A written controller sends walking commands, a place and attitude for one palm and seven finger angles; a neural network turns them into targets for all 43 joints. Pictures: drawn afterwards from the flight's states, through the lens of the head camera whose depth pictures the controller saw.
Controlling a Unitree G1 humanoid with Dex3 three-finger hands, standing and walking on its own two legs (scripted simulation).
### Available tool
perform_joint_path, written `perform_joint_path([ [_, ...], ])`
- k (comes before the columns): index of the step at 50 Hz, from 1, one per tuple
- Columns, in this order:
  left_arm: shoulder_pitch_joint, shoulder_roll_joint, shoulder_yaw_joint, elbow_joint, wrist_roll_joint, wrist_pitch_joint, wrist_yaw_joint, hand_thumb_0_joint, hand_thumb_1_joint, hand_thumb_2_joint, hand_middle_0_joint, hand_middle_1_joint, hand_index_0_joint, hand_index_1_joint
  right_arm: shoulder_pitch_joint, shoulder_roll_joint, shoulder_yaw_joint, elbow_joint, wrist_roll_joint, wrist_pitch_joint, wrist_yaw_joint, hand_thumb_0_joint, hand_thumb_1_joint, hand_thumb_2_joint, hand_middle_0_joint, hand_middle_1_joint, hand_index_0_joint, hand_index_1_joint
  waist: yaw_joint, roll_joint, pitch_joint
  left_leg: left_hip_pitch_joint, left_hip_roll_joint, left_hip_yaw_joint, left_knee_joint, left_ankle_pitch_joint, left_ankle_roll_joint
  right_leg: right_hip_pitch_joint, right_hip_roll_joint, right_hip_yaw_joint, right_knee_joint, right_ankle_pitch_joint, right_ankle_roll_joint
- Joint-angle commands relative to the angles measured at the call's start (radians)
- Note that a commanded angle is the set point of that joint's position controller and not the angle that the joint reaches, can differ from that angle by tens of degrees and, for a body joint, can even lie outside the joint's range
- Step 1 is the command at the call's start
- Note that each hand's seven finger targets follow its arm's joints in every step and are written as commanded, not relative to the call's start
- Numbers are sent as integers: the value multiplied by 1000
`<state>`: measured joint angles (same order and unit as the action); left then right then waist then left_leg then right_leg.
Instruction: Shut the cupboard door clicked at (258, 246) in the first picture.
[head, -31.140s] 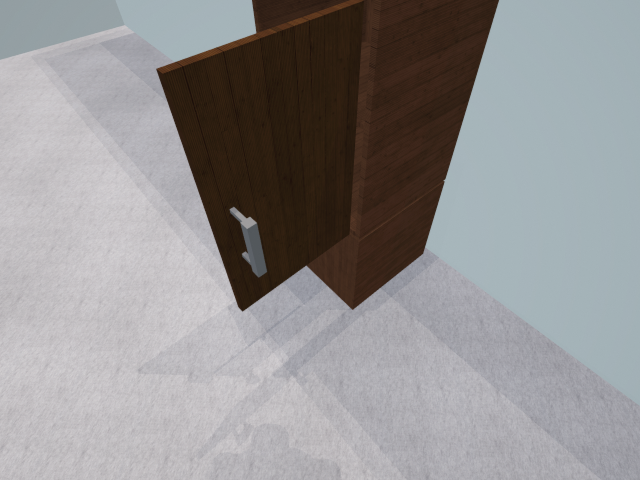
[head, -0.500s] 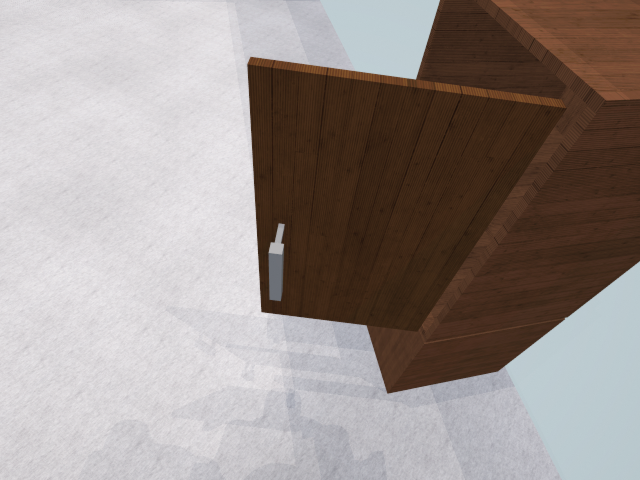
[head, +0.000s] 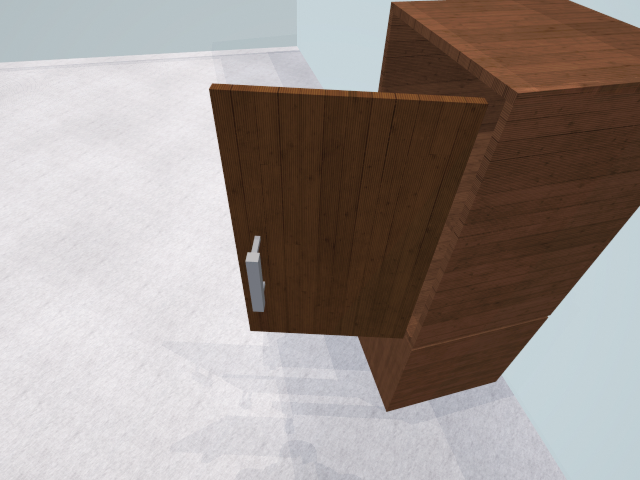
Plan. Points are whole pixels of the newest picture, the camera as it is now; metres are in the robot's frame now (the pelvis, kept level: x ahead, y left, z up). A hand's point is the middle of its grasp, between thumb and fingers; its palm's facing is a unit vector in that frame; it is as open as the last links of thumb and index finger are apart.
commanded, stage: come to a stop and stand still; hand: left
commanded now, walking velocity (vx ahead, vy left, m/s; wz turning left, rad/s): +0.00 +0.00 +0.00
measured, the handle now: (257, 274) +0.49 +0.14 -0.09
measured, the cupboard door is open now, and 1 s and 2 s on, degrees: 73 73 73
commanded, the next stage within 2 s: look again from close up in 0.02 s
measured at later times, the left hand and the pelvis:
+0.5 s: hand out of the picture -0.03 +0.25 -0.17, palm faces +0.00 -0.97 -0.25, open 7.4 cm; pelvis -0.03 +0.04 +0.01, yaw +0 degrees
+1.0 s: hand out of the picture -0.08 +0.20 -0.17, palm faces +0.02 -0.99 -0.15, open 7.4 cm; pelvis -0.03 +0.04 +0.00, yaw -1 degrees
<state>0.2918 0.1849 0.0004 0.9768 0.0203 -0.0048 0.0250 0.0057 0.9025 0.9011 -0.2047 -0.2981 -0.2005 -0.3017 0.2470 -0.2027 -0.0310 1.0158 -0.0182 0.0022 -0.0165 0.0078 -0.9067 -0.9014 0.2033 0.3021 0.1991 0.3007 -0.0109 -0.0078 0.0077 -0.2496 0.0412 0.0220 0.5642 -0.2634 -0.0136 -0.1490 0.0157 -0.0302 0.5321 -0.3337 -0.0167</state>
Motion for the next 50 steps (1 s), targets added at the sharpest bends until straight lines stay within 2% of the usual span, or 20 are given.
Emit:
perform_joint_path([
  [1,6,192,38,-45,-5,-25,13,0,900,900,-200,-300,-200,-300,-26,-141,-18,-55,1,-26,-5,0,-900,-900,200,300,200,300,7,1,61,15,43,-55,-115,116,43,-108,-117,134,-184,107,-26],
  [5,3,197,34,-31,-5,-25,10,0,900,900,-200,-300,-200,-300,-32,-155,-13,-38,2,-31,-3,0,-900,-900,200,300,200,300,11,15,55,16,47,-65,-149,99,44,-94,-118,128,-202,82,-23],
  [8,3,193,30,-23,-3,-22,8,0,900,900,-200,-300,-200,-300,-35,-157,-11,-27,4,-31,0,0,-900,-900,200,300,200,300,14,-1,63,12,50,-71,-182,53,45,-94,-114,121,-218,49,-19],
  [12,0,208,28,-9,-2,-19,5,0,900,900,-200,-300,-200,-300,-41,-186,-12,-16,4,-30,3,0,-900,-900,200,300,200,300,12,19,70,-7,54,-95,-225,-20,44,-96,-113,115,-216,23,-14],
  [13,6,199,26,-8,-1,-16,6,0,900,900,-200,-300,-200,-300,-33,-178,-10,-12,5,-30,3,0,-900,-900,200,300,200,300,15,0,70,-11,58,-96,-237,-37,47,-87,-110,104,-218,23,-11],
  [19,26,198,20,20,2,-13,5,0,900,900,-200,-300,-200,-300,-34,-197,-12,8,8,-30,7,0,-900,-900,200,300,200,300,17,17,55,-21,68,-124,-284,-96,49,-67,-111,90,-202,47,-3],
  [22,39,201,19,34,4,-11,5,0,900,900,-200,-300,-200,-300,-39,-210,-16,16,8,-27,7,0,-900,-900,200,300,200,300,18,37,70,-40,74,-139,-314,-159,49,-70,-108,84,-196,33,0],
  [24,54,189,16,46,6,-8,6,0,900,900,-200,-300,-200,-300,-36,-202,-16,22,9,-25,8,0,-900,-900,200,300,200,300,21,22,71,-45,75,-142,-324,-179,51,-70,-109,76,-192,29,3],
  [33,82,180,14,72,8,-10,8,0,900,900,-200,-300,-200,-300,-31,-192,-18,42,12,-23,8,0,-900,-900,200,300,200,300,19,21,61,-24,71,-144,-326,-156,50,-69,-117,76,-201,46,5],
  [35,84,173,13,78,7,-10,9,0,900,900,-200,-300,-200,-300,-34,-191,-19,44,12,-22,8,0,-900,-900,200,300,200,300,16,28,68,-18,70,-143,-329,-156,47,-84,-118,78,-200,39,5],
  [38,141,84,-4,109,6,2,10,0,900,900,-200,-300,-200,-300,2,-112,-4,68,8,-10,6,0,-900,-900,200,300,200,300,14,14,64,-21,82,-149,-347,-240,39,-86,-97,52,-190,2,26],
  [42,180,72,6,110,14,21,2,0,900,900,-200,-300,-200,-300,5,-140,-24,64,2,2,-2,0,-900,-900,200,300,200,300,19,83,107,-79,128,-194,-399,-405,60,-107,-54,-1,-91,-39,27],
  [43,188,72,11,105,18,25,-2,0,900,900,-200,-300,-200,-300,12,-149,-31,59,2,3,-6,0,-900,-900,200,300,200,300,20,74,109,-90,145,-209,-402,-425,72,-108,-43,-12,-65,-39,24],
  [45,209,53,18,94,19,35,-9,0,900,900,-200,-300,-200,-300,9,-159,-41,50,-1,5,-13,0,-900,-900,200,300,200,300,24,95,113,-119,170,-213,-402,-440,88,-109,-33,-23,-17,-28,18],
  [47,246,37,28,88,18,43,-17,0,900,900,-200,-300,-200,-300,3,-160,-52,38,-3,7,-18,0,-900,-900,200,300,200,300,35,114,95,-158,183,-193,-394,-448,95,-72,-26,-39,12,-23,12],
  [48,262,38,33,86,19,44,-19,0,900,900,-200,-300,-200,-300,4,-154,-54,36,-4,7,-19,0,-900,-900,200,300,200,300,43,84,91,-184,177,-182,-373,-434,95,-41,-25,-37,-10,-21,6],
  [49,281,33,36,84,19,42,-20,0,900,900,-200,-300,-200,-300,-3,-146,-55,29,-5,8,-20,0,-900,-900,200,300,200,300,49,66,90,-191,152,-146,-333,-427,82,-39,-28,-26,-53,-35,0],
  [50,289,39,41,79,21,39,-19,0,900,900,-200,-300,-200,-300,-4,-123,-54,24,-5,10,-20,0,-900,-900,200,300,200,300,50,19,107,-204,107,-102,-255,-413,64,-61,-51,29,-131,-97,-12],
])
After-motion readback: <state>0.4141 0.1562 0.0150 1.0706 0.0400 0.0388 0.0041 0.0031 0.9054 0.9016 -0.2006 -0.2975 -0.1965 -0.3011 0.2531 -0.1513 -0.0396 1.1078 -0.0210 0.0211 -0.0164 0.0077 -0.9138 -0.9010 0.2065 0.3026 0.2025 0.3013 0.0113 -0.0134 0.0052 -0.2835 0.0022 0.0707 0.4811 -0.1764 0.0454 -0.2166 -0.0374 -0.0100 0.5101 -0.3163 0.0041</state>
